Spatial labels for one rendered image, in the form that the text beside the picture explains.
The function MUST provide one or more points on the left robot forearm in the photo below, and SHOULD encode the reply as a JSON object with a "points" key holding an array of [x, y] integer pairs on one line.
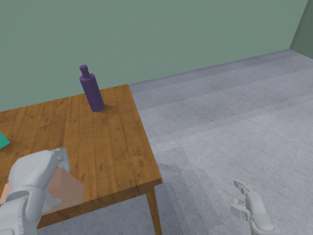
{"points": [[21, 211]]}

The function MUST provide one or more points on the right robot forearm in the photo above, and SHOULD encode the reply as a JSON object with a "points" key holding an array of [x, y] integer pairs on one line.
{"points": [[262, 224]]}

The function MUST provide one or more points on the left robot hand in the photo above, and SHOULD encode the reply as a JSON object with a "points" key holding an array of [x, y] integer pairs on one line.
{"points": [[36, 170]]}

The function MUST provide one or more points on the table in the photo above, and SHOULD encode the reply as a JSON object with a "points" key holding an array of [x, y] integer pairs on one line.
{"points": [[108, 151]]}

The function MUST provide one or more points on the right robot hand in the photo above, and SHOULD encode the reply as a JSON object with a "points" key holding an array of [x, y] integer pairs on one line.
{"points": [[244, 208]]}

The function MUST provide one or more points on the sponge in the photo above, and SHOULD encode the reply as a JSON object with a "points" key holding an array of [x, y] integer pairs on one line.
{"points": [[62, 186]]}

